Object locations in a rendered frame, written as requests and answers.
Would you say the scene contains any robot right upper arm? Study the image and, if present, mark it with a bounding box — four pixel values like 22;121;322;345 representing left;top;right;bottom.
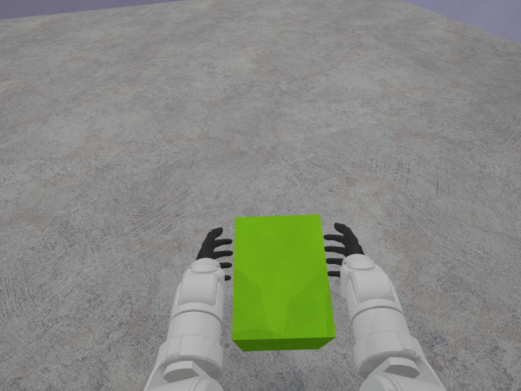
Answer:
359;372;445;391

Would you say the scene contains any carton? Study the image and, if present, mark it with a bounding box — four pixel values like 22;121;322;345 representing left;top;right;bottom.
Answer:
232;214;336;351

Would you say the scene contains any robot right hand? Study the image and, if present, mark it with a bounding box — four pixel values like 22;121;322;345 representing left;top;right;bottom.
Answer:
323;223;365;277

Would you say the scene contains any robot right forearm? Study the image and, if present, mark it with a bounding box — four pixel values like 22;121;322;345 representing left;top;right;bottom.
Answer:
340;254;447;391

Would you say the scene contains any robot left hand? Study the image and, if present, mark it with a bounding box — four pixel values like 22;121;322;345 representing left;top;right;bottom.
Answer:
196;227;233;281

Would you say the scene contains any robot left forearm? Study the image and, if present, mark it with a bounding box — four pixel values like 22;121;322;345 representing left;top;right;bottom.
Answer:
143;258;225;391

